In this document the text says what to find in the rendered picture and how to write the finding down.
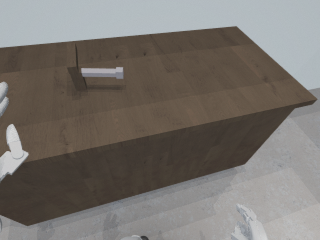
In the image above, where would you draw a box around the counter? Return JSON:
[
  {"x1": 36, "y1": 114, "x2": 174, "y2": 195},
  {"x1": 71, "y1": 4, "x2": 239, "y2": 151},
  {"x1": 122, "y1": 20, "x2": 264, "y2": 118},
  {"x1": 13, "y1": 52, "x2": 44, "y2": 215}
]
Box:
[{"x1": 0, "y1": 26, "x2": 317, "y2": 226}]

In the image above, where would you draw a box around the tap lever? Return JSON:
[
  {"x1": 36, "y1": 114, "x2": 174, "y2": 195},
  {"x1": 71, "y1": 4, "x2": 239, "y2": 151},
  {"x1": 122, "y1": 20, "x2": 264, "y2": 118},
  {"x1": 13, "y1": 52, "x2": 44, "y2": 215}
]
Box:
[{"x1": 81, "y1": 67, "x2": 124, "y2": 79}]

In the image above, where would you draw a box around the right robot hand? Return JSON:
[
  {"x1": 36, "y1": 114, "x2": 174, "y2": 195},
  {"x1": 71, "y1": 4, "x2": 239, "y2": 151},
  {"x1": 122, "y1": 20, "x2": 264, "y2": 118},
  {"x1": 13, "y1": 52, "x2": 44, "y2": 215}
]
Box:
[{"x1": 231, "y1": 203, "x2": 269, "y2": 240}]

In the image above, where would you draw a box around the left robot hand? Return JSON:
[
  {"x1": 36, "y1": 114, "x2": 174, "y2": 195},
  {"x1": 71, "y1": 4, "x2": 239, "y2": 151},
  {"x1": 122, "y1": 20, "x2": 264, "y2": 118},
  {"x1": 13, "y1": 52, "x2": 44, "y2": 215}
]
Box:
[{"x1": 0, "y1": 82, "x2": 29, "y2": 183}]

